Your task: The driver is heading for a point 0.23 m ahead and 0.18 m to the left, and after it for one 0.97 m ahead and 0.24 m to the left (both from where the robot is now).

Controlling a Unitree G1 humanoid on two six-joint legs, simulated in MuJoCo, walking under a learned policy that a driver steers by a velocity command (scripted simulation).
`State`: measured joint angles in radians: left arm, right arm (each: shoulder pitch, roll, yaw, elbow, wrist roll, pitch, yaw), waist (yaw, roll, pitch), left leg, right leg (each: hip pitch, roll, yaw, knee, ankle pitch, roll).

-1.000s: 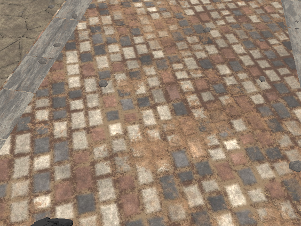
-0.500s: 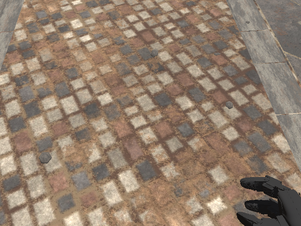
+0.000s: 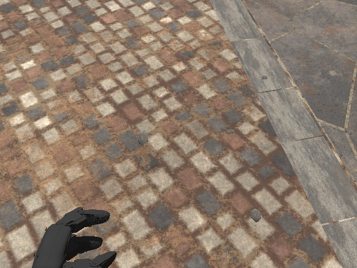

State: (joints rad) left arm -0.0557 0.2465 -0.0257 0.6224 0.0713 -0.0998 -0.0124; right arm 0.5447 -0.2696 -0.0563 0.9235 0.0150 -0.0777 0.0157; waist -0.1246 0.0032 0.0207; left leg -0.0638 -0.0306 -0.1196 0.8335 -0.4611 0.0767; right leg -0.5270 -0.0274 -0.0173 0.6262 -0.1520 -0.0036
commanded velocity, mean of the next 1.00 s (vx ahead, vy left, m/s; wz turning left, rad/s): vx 0.41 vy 0.00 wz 0.70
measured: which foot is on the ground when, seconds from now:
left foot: up 0.00-0.34, down 0.36-0.80, up 0.82-1.00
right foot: down 0.00-0.36, up 0.38-0.78, down 0.80-1.00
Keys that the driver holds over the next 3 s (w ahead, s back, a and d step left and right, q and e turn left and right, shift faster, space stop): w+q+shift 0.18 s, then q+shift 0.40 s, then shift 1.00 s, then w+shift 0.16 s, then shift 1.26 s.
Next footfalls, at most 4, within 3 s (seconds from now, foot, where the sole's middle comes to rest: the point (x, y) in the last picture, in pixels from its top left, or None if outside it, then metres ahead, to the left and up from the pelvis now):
0.36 left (138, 253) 0.52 0.12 -0.75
0.80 right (152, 195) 0.75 0.05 -0.75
1.12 left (124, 257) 0.52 0.17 -0.75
1.88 right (138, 176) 0.85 0.10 -0.75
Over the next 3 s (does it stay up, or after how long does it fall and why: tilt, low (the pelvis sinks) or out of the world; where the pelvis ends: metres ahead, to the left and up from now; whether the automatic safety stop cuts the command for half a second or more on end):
stays up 0.78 0.18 0.02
